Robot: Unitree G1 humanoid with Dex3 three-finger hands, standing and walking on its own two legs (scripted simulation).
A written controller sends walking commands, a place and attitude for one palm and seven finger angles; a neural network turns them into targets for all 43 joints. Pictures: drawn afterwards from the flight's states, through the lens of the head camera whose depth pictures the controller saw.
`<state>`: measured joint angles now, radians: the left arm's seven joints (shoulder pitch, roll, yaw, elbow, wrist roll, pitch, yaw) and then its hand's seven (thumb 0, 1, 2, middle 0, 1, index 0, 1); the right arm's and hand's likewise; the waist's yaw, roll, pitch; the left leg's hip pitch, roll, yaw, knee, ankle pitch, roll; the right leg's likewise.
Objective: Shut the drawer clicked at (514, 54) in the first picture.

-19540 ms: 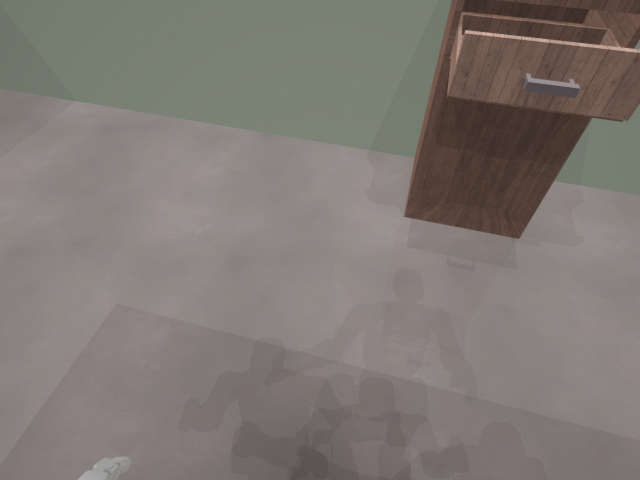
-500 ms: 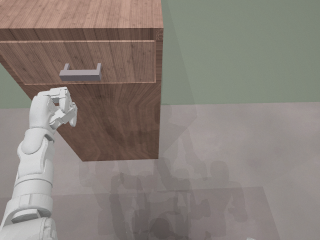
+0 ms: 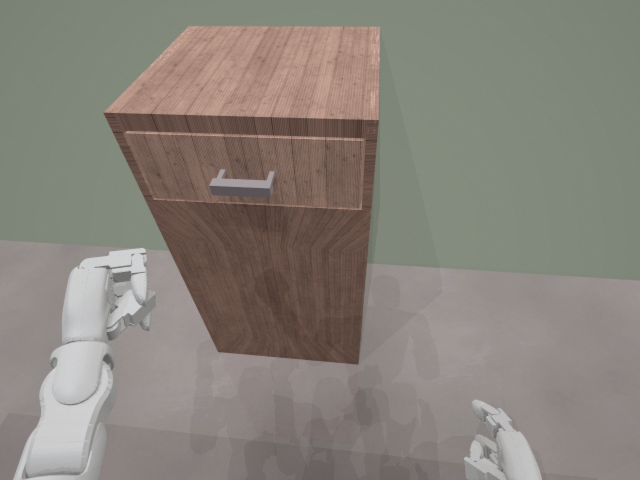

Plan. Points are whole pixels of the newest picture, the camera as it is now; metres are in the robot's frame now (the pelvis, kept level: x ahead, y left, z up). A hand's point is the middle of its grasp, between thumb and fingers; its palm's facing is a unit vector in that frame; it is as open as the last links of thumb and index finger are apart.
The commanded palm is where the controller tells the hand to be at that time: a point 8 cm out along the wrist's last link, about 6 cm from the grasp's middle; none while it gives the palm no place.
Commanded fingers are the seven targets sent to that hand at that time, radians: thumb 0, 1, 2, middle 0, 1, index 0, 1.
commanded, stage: draw the hand back to the body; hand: left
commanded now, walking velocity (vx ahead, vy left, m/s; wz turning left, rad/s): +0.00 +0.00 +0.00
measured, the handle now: (244, 181) +0.61 +0.22 +0.02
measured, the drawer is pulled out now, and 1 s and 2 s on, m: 0.00 0.00 0.00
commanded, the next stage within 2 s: step back with the hand held close in 0.52 s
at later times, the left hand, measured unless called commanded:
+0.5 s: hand (70, 382) +0.16 +0.23 +0.16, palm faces +0.43 -0.81 -0.41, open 3.3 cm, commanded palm +0.11 +0.27 +0.17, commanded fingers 0.00 0.90 0.90 -1.40 -1.60 -1.40 -1.60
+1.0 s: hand (63, 394) +0.15 +0.24 +0.15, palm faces +0.32 -0.80 -0.50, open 3.3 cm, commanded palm +0.09 +0.29 +0.17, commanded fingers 0.00 0.90 0.90 -1.40 -1.60 -1.40 -1.60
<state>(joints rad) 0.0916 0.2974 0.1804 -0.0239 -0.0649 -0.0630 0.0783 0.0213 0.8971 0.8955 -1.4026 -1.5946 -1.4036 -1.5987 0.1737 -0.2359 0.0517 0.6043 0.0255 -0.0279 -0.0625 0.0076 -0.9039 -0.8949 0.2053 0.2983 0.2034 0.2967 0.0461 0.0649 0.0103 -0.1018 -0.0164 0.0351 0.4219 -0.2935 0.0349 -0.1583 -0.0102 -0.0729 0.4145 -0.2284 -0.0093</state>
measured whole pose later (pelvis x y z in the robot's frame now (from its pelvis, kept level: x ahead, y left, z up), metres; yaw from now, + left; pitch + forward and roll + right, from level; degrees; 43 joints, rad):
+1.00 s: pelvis -0.04 +0.00 +0.00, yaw +0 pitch +1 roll +0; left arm 0.62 0.37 0.34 -0.50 -0.04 -0.19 0.11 0.02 0.89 0.89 -1.41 -1.59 -1.41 -1.60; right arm 0.20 -0.25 -0.03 0.58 0.01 -0.01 -0.08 0.01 -0.90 -0.90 0.20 0.30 0.20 0.30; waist 0.00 0.05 0.02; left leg -0.22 -0.03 0.04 0.45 -0.24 0.04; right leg -0.27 -0.02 -0.07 0.42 -0.17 0.00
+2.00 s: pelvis -0.18 +0.01 -0.01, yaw +3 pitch +3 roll -1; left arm 0.60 0.41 0.39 -0.61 -0.03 -0.24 0.14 0.02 0.89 0.89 -1.41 -1.59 -1.41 -1.60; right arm 0.17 -0.22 -0.02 0.57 0.00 -0.03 -0.09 0.01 -0.90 -0.89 0.21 0.30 0.20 0.30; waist -0.02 -0.03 -0.02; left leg -0.37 0.00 -0.02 0.56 -0.24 0.01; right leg -0.42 0.02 0.02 0.53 -0.17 0.01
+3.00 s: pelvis -0.29 +0.01 -0.02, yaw +4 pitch -1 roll +0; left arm 0.31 0.32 0.15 0.15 0.03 -0.05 0.03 0.01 0.90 0.90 -1.36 -1.56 -1.37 -1.56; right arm 0.19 -0.24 -0.01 0.79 -0.01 -0.06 0.00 0.01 -0.90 -0.89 0.21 0.30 0.20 0.30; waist 0.00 0.05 -0.05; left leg -0.35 -0.02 -0.01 0.62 -0.26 0.02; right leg -0.31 -0.01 -0.05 0.60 -0.28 -0.01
